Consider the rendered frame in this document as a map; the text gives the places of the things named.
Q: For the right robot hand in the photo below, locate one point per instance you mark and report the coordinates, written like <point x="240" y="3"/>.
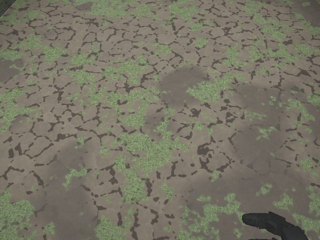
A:
<point x="274" y="224"/>

